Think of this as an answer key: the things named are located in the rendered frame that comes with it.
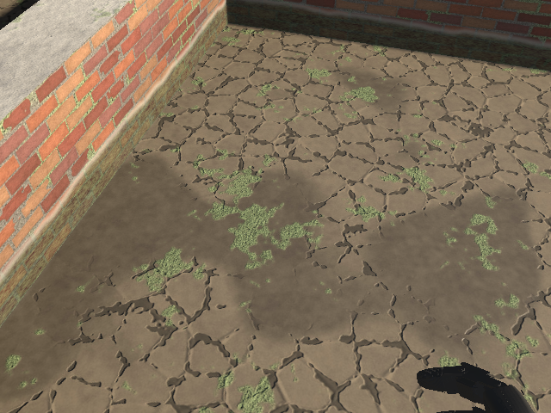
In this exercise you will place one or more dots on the robot right hand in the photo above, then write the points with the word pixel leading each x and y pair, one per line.
pixel 476 385

